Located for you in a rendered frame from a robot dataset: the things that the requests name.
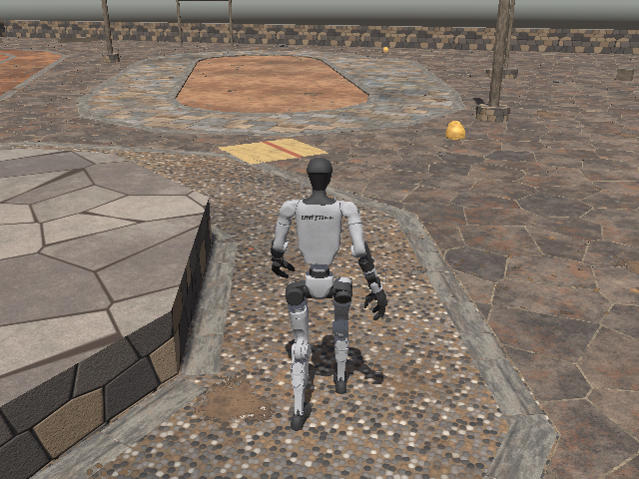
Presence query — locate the robot right hand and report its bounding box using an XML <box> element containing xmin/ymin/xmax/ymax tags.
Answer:
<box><xmin>364</xmin><ymin>289</ymin><xmax>387</xmax><ymax>320</ymax></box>

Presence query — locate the robot left hand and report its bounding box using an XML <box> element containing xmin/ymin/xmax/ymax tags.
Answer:
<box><xmin>272</xmin><ymin>260</ymin><xmax>295</xmax><ymax>278</ymax></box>

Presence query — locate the right robot upper arm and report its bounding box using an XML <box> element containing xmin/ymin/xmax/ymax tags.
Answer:
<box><xmin>339</xmin><ymin>201</ymin><xmax>366</xmax><ymax>258</ymax></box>

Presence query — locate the robot foot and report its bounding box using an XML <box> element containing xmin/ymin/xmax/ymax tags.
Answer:
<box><xmin>333</xmin><ymin>370</ymin><xmax>347</xmax><ymax>394</ymax></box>
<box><xmin>291</xmin><ymin>402</ymin><xmax>312</xmax><ymax>430</ymax></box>

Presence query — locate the robot left foot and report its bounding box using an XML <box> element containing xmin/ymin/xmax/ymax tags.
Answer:
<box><xmin>291</xmin><ymin>402</ymin><xmax>312</xmax><ymax>430</ymax></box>

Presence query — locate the robot right forearm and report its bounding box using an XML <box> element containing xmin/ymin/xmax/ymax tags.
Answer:
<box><xmin>358</xmin><ymin>242</ymin><xmax>382</xmax><ymax>293</ymax></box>

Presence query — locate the left robot upper arm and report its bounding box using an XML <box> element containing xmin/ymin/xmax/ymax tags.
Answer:
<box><xmin>273</xmin><ymin>200</ymin><xmax>300</xmax><ymax>252</ymax></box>

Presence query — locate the robot right foot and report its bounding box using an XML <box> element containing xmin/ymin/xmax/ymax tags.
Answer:
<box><xmin>333</xmin><ymin>370</ymin><xmax>347</xmax><ymax>394</ymax></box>

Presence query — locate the robot left forearm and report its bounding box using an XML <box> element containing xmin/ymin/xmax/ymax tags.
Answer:
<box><xmin>271</xmin><ymin>239</ymin><xmax>284</xmax><ymax>266</ymax></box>

